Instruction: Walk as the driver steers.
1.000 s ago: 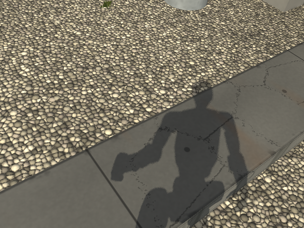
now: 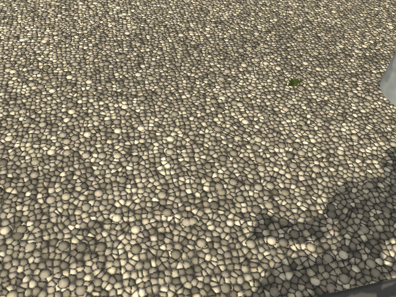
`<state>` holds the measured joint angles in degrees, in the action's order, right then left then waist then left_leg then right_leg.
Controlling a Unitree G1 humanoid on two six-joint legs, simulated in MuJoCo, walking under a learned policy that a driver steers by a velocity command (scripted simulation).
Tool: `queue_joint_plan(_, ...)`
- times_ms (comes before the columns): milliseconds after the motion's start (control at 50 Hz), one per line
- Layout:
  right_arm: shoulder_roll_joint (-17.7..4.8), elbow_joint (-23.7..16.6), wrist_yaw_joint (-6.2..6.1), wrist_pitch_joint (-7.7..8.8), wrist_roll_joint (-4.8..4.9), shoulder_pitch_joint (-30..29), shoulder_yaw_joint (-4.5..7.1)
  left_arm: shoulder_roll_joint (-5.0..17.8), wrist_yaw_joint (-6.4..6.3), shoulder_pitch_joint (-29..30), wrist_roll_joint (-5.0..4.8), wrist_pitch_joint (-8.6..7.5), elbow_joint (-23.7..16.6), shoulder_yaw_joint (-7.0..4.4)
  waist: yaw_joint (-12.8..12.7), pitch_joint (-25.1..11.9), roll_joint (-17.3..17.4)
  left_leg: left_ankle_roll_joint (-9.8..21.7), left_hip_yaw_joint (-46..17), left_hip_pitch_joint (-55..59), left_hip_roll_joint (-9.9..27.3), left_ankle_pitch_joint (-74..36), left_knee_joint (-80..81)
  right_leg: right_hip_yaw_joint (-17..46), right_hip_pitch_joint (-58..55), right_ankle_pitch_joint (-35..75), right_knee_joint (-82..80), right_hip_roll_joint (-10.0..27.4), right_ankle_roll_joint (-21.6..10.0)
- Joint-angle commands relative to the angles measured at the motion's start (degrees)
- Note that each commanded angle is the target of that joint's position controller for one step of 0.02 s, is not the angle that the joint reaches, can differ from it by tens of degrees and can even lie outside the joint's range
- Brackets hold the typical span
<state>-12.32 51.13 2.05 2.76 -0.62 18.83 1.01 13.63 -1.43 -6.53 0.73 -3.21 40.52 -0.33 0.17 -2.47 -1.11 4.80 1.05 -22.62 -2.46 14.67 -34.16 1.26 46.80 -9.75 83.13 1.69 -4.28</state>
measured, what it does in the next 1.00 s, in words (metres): steps on the spot, turning left: right foot, then left foot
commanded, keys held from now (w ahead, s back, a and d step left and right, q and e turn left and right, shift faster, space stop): q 0.94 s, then no key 0.06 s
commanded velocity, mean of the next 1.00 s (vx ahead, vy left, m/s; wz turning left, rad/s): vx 0.03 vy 0.00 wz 0.56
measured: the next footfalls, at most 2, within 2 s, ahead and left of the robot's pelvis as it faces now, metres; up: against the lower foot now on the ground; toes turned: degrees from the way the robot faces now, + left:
right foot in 0.32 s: +0.21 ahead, -0.11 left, +0.00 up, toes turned +15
left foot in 0.78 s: +0.09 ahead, +0.13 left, +0.00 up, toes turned +32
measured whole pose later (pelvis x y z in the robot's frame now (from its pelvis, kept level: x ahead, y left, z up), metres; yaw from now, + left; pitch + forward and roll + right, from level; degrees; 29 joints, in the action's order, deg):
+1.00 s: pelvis +0.08 +0.02 +0.01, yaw +34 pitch +3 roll -3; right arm -15.2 32.5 -0.9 -0.5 -0.3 11.5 2.8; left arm 17.4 -2.2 -7.0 0.3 1.1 38.8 -4.7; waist 0.7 2.0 -2.4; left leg 2.7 -4.4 -19.0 -1.4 11.9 -28.6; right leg 1.2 33.9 -21.7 67.1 0.2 4.0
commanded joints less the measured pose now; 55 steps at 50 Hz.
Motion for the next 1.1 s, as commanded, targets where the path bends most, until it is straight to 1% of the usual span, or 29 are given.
queue_joint_plan(20, -5.55, -7.42, -2.01, 1.28, -0.37, -6.44, 1.22, 2.03, -1.29, -4.17, 1.02, 0.46, -2.00, -0.27, -3.68, -3.85, 5.65, 5.60, -7.96, 1.02, 5.93, -37.18, 14.16, -2.94, -8.86, 5.73, -19.66, -1.31, 3.51)
queue_joint_plan(80, -9.42, -8.55, -3.67, 0.75, 0.84, -1.66, 2.77, 1.65, -1.13, 0.67, 0.21, 0.86, -3.61, -0.56, -0.40, -6.15, 6.26, 5.71, -13.06, 11.13, 9.96, -34.69, 14.62, 0.03, -6.90, 5.79, -29.96, -1.37, 6.09)
queue_joint_plan(140, -10.26, -9.81, -4.23, -0.59, 0.88, 0.59, 3.61, 2.79, -0.76, 6.06, -0.23, 1.24, -4.71, -1.34, 2.25, -3.74, 7.04, 7.57, -19.10, 15.60, 12.59, -22.97, 14.99, 1.64, -4.95, 1.59, -36.92, -1.39, 6.91)
queue_joint_plan(180, -10.70, -10.58, -4.32, -1.48, 1.07, 0.88, 4.10, 3.62, -0.37, 7.68, -0.25, 1.19, -5.29, -1.83, 3.02, -2.47, 7.64, 8.73, -21.50, 16.64, 13.11, -22.85, 13.32, 2.43, -6.07, -1.55, -39.19, -1.73, 7.06)
queue_joint_plan(240, -11.04, -12.44, -4.54, -2.74, 1.43, -0.49, 4.63, 3.93, 0.11, 7.73, -1.04, 0.37, -5.44, -2.29, 2.61, -2.40, 7.56, 8.81, -24.68, 17.01, 12.53, -25.30, 10.43, 3.04, -12.07, -6.13, -44.83, -3.01, 6.76)
queue_joint_plan(280, -11.13, -14.16, -4.52, -3.35, 2.39, -3.90, 4.83, 4.27, 0.33, 4.80, -1.44, -0.07, -4.86, -2.79, 0.16, -2.08, 8.60, 6.92, -25.36, 15.63, 9.84, -25.47, 7.88, 2.51, -20.27, -3.46, -54.91, -3.82, 5.93)
queue_joint_plan(300, -10.97, -15.36, -4.39, -3.44, 2.79, -6.19, 4.76, 4.70, 0.38, 2.11, -1.30, -0.39, -4.24, -3.24, -1.85, -2.54, 8.42, 5.12, -24.59, 13.36, 7.18, -24.32, 5.35, 1.75, -27.57, 4.34, -62.75, -3.49, 5.02)
queue_joint_plan(320, -8.73, -16.82, -4.15, -3.14, 2.13, -6.45, 4.01, 7.82, -0.02, -0.80, -0.43, -0.51, -4.23, -4.26, -2.22, -6.60, 5.44, 2.43, -22.17, 8.04, 4.00, -18.91, -1.62, 5.65, -38.99, 13.21, -62.61, 3.15, 2.21)
queue_joint_plan(340, -4.52, -17.54, -3.84, -2.63, 0.82, -2.46, 2.91, 11.50, -0.78, -1.35, 0.80, 0.04, -5.46, -4.80, 0.34, -9.62, -9.06, -1.48, -13.84, -3.88, -3.23, 10.55, -15.05, 16.85, -50.54, 41.91, -58.23, 16.51, -4.50)
queue_joint_plan(360, -8.19, -17.19, -3.66, -2.23, 1.16, 1.69, 3.63, 9.84, -0.69, -2.99, 1.38, 0.75, -5.15, -4.65, 1.33, -11.85, -18.82, -5.08, -8.31, -12.73, -5.10, 27.99, -26.18, 29.42, -51.59, 46.65, -60.15, 25.26, -14.00)
queue_joint_plan(380, -12.40, -15.20, -3.66, -2.56, 1.45, 2.66, 4.97, 6.36, -0.65, -2.04, 0.83, 0.89, -6.53, -3.81, 0.81, -9.69, -10.38, -7.93, -8.74, -13.59, -1.36, 24.71, -35.49, 26.31, -49.10, 41.51, -60.51, 23.47, -14.25)
queue_joint_plan(400, -13.15, -14.68, -3.58, -3.42, 1.99, 0.34, 5.37, 4.38, -0.86, -0.68, 0.55, 1.05, -7.11, -3.30, 0.51, -7.23, -5.05, -9.40, -8.34, -14.55, -0.02, 20.19, -39.03, 19.48, -46.79, 35.16, -59.63, 19.10, -11.29)
queue_joint_plan(420, -12.03, -14.84, -3.67, -4.45, 2.09, -0.72, 5.23, 4.27, -0.98, 0.65, 0.13, 1.22, -7.59, -2.99, 0.81, -5.23, -3.46, -10.08, -8.05, -14.83, 0.85, 17.48, -40.14, 15.03, -43.81, 28.91, -60.62, 16.18, -9.37)
queue_joint_plan(440, -11.03, -16.04, -3.81, -5.02, 1.92, -2.81, 4.95, 4.96, -1.24, 1.44, -0.20, 1.50, -7.47, -2.96, 0.77, -3.51, -4.24, -10.41, -7.63, -15.34, 1.73, 14.69, -40.80, 12.93, -41.55, 25.02, -61.78, 14.95, -9.00)
queue_joint_plan(480, -8.89, -17.53, -3.61, -5.23, 2.13, -4.58, 4.33, 5.95, -1.76, 1.33, 0.39, 1.85, -7.46, -3.09, 0.34, -2.42, -5.91, -11.00, -4.94, -14.00, 1.35, 10.36, -40.39, 7.46, -38.65, 24.15, -63.72, 12.21, -9.34)
queue_joint_plan(540, -7.88, -19.62, -3.54, -5.03, 1.95, -7.72, 3.86, 7.14, -2.18, -0.61, 0.54, 2.30, -7.01, -3.65, -1.12, -3.58, -7.29, -11.66, -3.82, -15.31, 3.20, 8.31, -34.57, 5.13, -42.30, 23.97, -64.51, 13.83, -11.11)
queue_joint_plan(600, -6.83, -21.09, -2.85, -4.82, 1.39, -10.47, 3.22, 9.13, -2.14, -0.92, 0.23, 2.52, -6.72, -4.64, -2.21, -3.48, -7.56, -10.79, -2.34, -10.56, 5.67, 6.76, -24.86, 2.43, -40.64, 15.61, -65.80, 14.46, -10.97)
queue_joint_plan(700, -8.22, -21.59, -1.40, -5.13, 1.72, -10.55, 3.72, 11.54, -1.13, -0.83, -0.77, 2.72, -5.73, -5.76, -1.86, -2.21, -8.79, -7.35, 1.04, -1.70, 5.58, 5.00, -11.25, 0.61, -37.40, 10.09, -65.54, 16.24, -9.65)
queue_joint_plan(740, -8.00, -20.99, -0.69, -5.07, 1.66, -8.24, 4.05, 11.84, -0.93, -0.31, -1.80, 2.88, -5.16, -5.99, 0.06, -2.51, -8.24, -4.92, 2.84, 3.53, 4.48, 0.51, -1.19, -1.09, -37.35, 10.07, -62.05, 16.16, -7.15)
queue_joint_plan(760, -8.49, -20.04, -0.58, -5.04, 1.55, -5.88, 4.48, 10.90, -0.83, -1.26, -2.22, 2.89, -4.34, -5.80, 0.85, -2.90, -7.35, -3.33, 3.54, 8.43, 2.87, -2.44, 4.46, -2.96, -35.64, 8.13, -58.70, 14.84, -4.90)
queue_joint_plan(780, -10.72, -19.42, -0.91, -4.85, 1.44, -3.35, 5.43, 8.92, -0.57, -4.57, -1.93, 2.94, -2.67, -5.39, 1.18, -3.13, -2.53, -1.20, 0.27, 15.46, 3.20, -8.71, 9.71, -6.38, -30.81, 1.97, -52.57, 12.13, -1.00)
queue_joint_plan(800, -17.58, -20.52, -1.94, -4.51, 0.99, -1.50, 7.13, 5.35, -0.02, -4.90, 0.36, 2.93, -4.12, -4.37, 0.03, -3.21, 15.28, 4.37, -19.48, 24.44, 17.79, -28.65, 12.36, -12.28, -16.18, -19.41, -34.33, 4.90, 5.00)
queue_joint_plan(820, -19.36, -22.88, -2.22, -3.62, -0.50, -3.97, 6.96, 5.91, -0.54, -0.71, 0.86, 2.74, -7.01, -4.33, 1.46, -3.73, 19.35, 15.14, -29.80, 20.58, 25.93, -32.95, 12.87, -5.50, -6.24, -29.69, -21.64, -1.25, 7.96)
queue_joint_plan(840, -16.23, -22.85, -2.02, -2.62, -0.88, -3.90, 6.36, 7.88, -0.79, 3.01, -0.12, 2.80, -7.29, -4.92, 3.90, -4.75, 13.49, 15.28, -27.96, 17.82, 23.30, -25.01, 14.43, -0.18, -6.34, -26.95, -15.69, -0.20, 7.81)
queue_joint_plan(860, -14.51, -22.73, -2.12, -1.99, -0.59, -6.38, 5.70, 8.07, -0.64, 3.56, -0.83, 3.03, -7.16, -5.04, 2.41, -2.77, 11.43, 12.07, -24.68, 16.27, 20.32, -19.50, 14.48, 1.09, -5.33, -22.36, -14.51, 0.50, 7.10)
queue_joint_plan(880, -13.04, -23.13, -2.40, -1.94, 0.37, -9.00, 5.30, 7.91, -0.79, 2.41, -0.44, 3.31, -6.10, -5.25, 1.11, -2.44, 8.19, 9.02, -22.36, 15.79, 17.54, -15.51, 14.02, 2.01, -5.35, -18.37, -14.96, 1.15, 7.17)
queue_joint_plan(900, -12.32, -23.57, -2.60, -2.12, 1.15, -10.88, 4.85, 8.26, -0.95, 1.88, 0.04, 3.58, -6.15, -5.47, 0.27, -1.99, 8.43, 8.03, -20.75, 13.76, 16.16, -16.51, 13.89, 1.91, -6.64, -15.69, -14.96, 0.91, 7.68)
queue_joint_plan(980, -10.43, -23.68, -3.47, -2.12, 0.08, -10.88, 3.75, 7.36, -0.95, -0.39, -0.56, 3.53, -5.62, -5.32, -0.53, -5.11, 9.40, 8.37, -18.64, 13.05, 13.83, -21.44, 13.41, 1.10, -10.45, -10.19, -13.62, -1.24, 8.62)
queue_joint_plan(1100, -10.29, -22.25, -3.67, -2.55, -0.07, -10.19, 3.45, 4.39, -0.63, 2.59, -0.82, 3.93, -7.10, -3.87, 1.60, -3.41, 10.60, 8.15, -19.74, 12.09, 13.06, -13.69, 13.55, 0.33, -17.32, -12.13, -30.47, -0.32, 7.82)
